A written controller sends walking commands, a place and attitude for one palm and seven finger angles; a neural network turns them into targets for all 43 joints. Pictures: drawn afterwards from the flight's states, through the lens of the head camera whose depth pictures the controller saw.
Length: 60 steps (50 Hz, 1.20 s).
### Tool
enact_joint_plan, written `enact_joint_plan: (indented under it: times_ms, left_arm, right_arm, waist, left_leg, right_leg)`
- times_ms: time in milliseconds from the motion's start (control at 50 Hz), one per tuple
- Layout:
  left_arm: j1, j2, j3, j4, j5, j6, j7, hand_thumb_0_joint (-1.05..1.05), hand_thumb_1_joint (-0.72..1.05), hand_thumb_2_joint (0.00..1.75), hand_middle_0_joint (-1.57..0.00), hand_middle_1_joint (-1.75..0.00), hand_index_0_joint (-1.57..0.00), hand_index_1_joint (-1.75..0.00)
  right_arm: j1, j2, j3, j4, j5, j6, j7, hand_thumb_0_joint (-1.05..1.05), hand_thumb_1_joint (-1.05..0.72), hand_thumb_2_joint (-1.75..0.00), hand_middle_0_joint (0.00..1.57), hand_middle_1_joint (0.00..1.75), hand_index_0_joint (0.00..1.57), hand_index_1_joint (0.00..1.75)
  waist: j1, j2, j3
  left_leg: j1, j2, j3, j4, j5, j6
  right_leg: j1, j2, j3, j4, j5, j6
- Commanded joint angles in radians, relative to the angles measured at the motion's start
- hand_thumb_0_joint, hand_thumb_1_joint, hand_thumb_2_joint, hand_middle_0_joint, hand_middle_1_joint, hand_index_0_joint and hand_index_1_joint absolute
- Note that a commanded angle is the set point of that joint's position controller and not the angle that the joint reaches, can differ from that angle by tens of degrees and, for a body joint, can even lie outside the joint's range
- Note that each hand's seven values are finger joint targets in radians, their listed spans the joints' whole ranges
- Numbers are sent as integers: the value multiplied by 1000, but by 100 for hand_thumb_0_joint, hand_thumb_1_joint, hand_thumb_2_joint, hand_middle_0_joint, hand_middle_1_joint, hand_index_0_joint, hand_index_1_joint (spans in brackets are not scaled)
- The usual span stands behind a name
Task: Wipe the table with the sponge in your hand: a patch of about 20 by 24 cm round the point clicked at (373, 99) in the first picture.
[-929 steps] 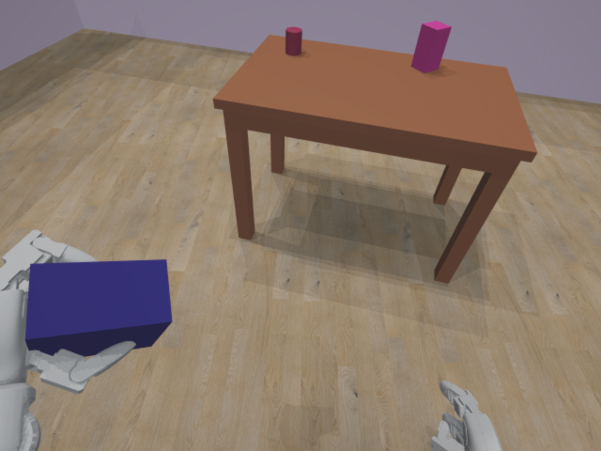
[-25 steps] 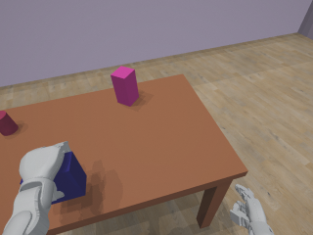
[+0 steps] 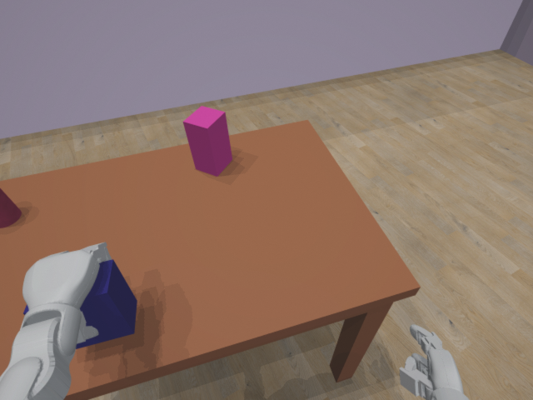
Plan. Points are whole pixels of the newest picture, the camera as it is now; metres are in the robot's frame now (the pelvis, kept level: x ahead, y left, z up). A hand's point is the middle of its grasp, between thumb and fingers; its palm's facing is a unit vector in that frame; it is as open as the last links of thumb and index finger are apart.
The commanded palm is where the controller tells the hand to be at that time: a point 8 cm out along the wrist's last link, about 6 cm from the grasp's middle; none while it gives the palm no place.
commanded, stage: move the sponge above the wiping area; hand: left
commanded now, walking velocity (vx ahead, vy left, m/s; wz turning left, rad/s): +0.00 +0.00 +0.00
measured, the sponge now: (92, 312) +0.21 +0.33 -0.01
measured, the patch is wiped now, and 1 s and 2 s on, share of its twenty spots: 0.00 0.00 0.00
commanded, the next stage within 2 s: lower the sponge onto the table in 0.42 s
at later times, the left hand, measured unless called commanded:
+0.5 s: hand (88, 293) +0.22 +0.31 +0.04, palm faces -0.05 -0.07 -1.00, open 10.6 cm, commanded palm +0.20 +0.31 +0.10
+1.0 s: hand (88, 293) +0.22 +0.32 +0.03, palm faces -0.08 -0.07 -0.99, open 10.6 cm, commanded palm +0.20 +0.31 +0.09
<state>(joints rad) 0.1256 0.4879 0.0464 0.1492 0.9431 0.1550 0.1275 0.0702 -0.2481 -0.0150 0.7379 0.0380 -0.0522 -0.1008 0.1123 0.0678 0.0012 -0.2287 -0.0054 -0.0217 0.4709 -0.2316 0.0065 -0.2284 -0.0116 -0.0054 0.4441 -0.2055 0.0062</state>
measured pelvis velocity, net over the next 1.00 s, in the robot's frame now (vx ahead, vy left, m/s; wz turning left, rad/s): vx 0.01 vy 0.00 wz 0.00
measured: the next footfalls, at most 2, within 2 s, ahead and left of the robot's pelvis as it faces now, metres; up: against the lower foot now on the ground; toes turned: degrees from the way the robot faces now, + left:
none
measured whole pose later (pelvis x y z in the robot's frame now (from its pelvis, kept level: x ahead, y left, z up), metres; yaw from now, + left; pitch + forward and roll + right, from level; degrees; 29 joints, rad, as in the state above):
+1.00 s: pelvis +0.01 +0.00 +0.00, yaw +0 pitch +0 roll +0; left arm 0.15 0.47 0.04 0.11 0.94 0.20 0.12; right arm 0.07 -0.25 -0.01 0.73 0.04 -0.04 -0.08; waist 0.11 0.08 -0.01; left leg -0.22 0.00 -0.03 0.46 -0.24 0.00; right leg -0.22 -0.01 -0.01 0.43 -0.21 0.00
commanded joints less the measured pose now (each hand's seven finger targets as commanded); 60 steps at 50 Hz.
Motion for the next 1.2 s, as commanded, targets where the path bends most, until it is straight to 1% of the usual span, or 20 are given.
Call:
enact_joint_plan:
  times_ms: [0, 120, 200, 220, 400, 420, 500, 520, 700, 720, 800, 840, 900, 960, 1000, 1020, 1040, 1100, 1120, 1180]
  left_arm:
    - [-210, 285, 174, -240, 25, 10, 56, 0, 10, 130, -120, -160, -120, -160]
    - [-212, 188, 83, -282, 17, 33, 57, 0, 10, 130, -120, -160, -120, -160]
    - [-230, 241, 116, -278, 37, 64, 59, 0, 10, 130, -120, -160, -120, -160]
    - [-223, 195, 80, -297, 35, 65, 60, 0, 10, 130, -120, -160, -120, -160]
    - [-186, 229, 112, -288, 35, 106, 41, 0, 10, 130, -120, -160, -120, -160]
    - [-176, 193, 84, -294, 27, 104, 36, 0, 10, 130, -120, -160, -120, -160]
    - [-163, 239, 122, -303, 31, 93, 20, 0, 10, 130, -120, -160, -120, -160]
    - [-166, 193, 81, -325, 31, 82, 16, 0, 10, 130, -120, -160, -120, -160]
    - [-219, 279, 154, -281, 31, 43, 31, 0, 10, 130, -120, -160, -120, -160]
    - [-238, 224, 107, -294, 29, 35, 33, 0, 10, 130, -120, -160, -120, -160]
    - [-191, 268, 154, -273, 27, 37, 39, 0, 10, 130, -120, -160, -120, -160]
    - [-185, 234, 128, -222, 23, 42, 36, 0, 10, 130, -120, -160, -120, -160]
    - [-139, 259, 158, -226, 19, 45, 34, 0, 10, 130, -120, -160, -120, -160]
    - [-105, 209, 120, -243, 21, 32, 33, 0, 10, 130, -120, -160, -120, -160]
    - [-107, 255, 164, -247, 22, 30, 42, 0, 10, 130, -120, -160, -120, -160]
    - [-108, 213, 131, -261, 19, 22, 47, 0, 10, 130, -120, -160, -120, -160]
    - [-96, 234, 154, -246, 25, 17, 55, 0, 10, 130, -120, -160, -120, -160]
    - [-107, 254, 172, -273, 30, 8, 74, 0, 10, 130, -120, -160, -120, -160]
    - [-132, 209, 130, -285, 34, 1, 81, 0, 10, 130, -120, -160, -120, -160]
    - [-102, 205, 128, -255, 37, -1, 99, 0, 10, 130, -120, -160, -120, -160]
  right_arm:
    - [-179, -121, -39, -171, -5, -51, -1, 0, -90, -90, 20, 30, 20, 30]
    - [-175, -108, -35, -184, -2, -55, 8, 0, -90, -90, 20, 30, 20, 30]
    - [-193, -116, -30, -181, -4, -43, 9, 0, -90, -90, 20, 30, 20, 30]
    - [-187, -106, -29, -190, -3, -46, 10, 0, -90, -90, 20, 30, 20, 30]
    - [-210, -114, -21, -186, -5, -28, 15, 0, -90, -90, 20, 30, 20, 30]
    - [-200, -106, -21, -193, -3, -30, 15, 0, -90, -90, 20, 30, 20, 30]
    - [-203, -114, -23, -189, -6, -29, 15, 0, -90, -90, 20, 30, 20, 30]
    - [-197, -105, -22, -195, -7, -32, 16, 0, -90, -90, 20, 30, 20, 30]
    - [-191, -117, -28, -174, -7, -38, 2, 0, -90, -90, 20, 30, 20, 30]
    - [-184, -107, -29, -181, -6, -42, 1, 0, -90, -90, 20, 30, 20, 30]
    - [-186, -117, -32, -176, -8, -43, 2, 0, -90, -90, 20, 30, 20, 30]
    - [-172, -116, -33, -170, -4, -42, 3, 0, -90, -90, 20, 30, 20, 30]
    - [-178, -123, -37, -173, -4, -37, 9, 0, -90, -90, 20, 30, 20, 30]
    - [-166, -119, -42, -178, -8, -37, 17, 0, -90, -90, 20, 30, 20, 30]
    - [-167, -126, -44, -177, -8, -35, 17, 0, -90, -90, 20, 30, 20, 30]
    - [-162, -117, -44, -183, -7, -38, 17, 0, -90, -90, 20, 30, 20, 30]
    - [-152, -120, -48, -177, -9, -39, 17, 0, -90, -90, 20, 30, 20, 30]
    - [-163, -123, -51, -174, -9, -38, 16, 0, -90, -90, 20, 30, 20, 30]
    - [-158, -113, -51, -177, -10, -41, 15, 0, -90, -90, 20, 30, 20, 30]
    - [-153, -116, -57, -165, -10, -44, 16, 0, -90, -90, 20, 30, 20, 30]
  waist:
    - [16, 43, -208]
    - [0, 25, -212]
    - [14, 14, -199]
    - [10, 30, -221]
    - [20, 8, -182]
    - [11, 5, -189]
    - [17, 11, -185]
    - [10, 9, -198]
    - [8, 14, -164]
    - [-1, 18, -191]
    - [17, 34, -205]
    - [8, -12, -177]
    - [20, 10, -199]
    - [16, -12, -210]
    - [20, -10, -202]
    - [13, 1, -213]
    - [19, -25, -209]
    - [19, 23, -202]
    - [9, 17, -220]
    - [15, 24, -205]
  left_leg:
    - [85, -14, -53, -71, 169, 19]
    - [86, 1, -60, -81, 167, 17]
    - [87, -4, -70, -90, 158, 13]
    - [89, -2, -60, -88, 172, 16]
    - [104, -13, -61, -86, 195, 16]
    - [100, -11, -46, -83, 198, 21]
    - [114, -16, -56, -76, 213, 21]
    - [119, -14, -45, -70, 226, 25]
    - [114, -23, -53, -66, 182, 26]
    - [112, -19, -37, -66, 181, 29]
    - [115, -23, -49, -66, 208, 24]
    - [89, -20, -41, -64, 201, 25]
    - [92, -21, -44, -65, 215, 24]
    - [86, -15, -39, -51, 249, 24]
    - [86, -16, -48, -53, 228, 23]
    - [79, -14, -38, -52, 223, 27]
    - [79, -12, -43, -47, 229, 26]
    - [86, -11, -53, -47, 216, 22]
    - [89, -8, -45, -45, 222, 23]
    - [89, -7, -47, -41, 216, 21]
  right_leg:
    - [47, 18, 50, -68, 81, -78]
    - [37, 15, 18, -56, 79, -69]
    - [44, 22, 45, -63, 72, -77]
    - [57, 14, 18, -53, 80, -71]
    - [65, 21, 55, -83, 103, -82]
    - [75, 13, 32, -77, 107, -74]
    - [72, 22, 58, -85, 121, -82]
    - [74, 14, 39, -79, 134, -75]
    - [44, 22, 74, -101, 96, -82]
    - [52, 13, 41, -90, 95, -73]
    - [70, 19, 62, -88, 123, -80]
    - [55, 14, 35, -85, 121, -72]
    - [74, 17, 52, -77, 142, -78]
    - [72, 11, 36, -62, 183, -72]
    - [62, 18, 57, -68, 158, -77]
    - [67, 12, 35, -60, 154, -71]
    - [58, 14, 37, -59, 156, -72]
    - [44, 19, 61, -63, 138, -78]
    - [41, 14, 37, -53, 137, -72]
    - [26, 15, 40, -59, 129, -74]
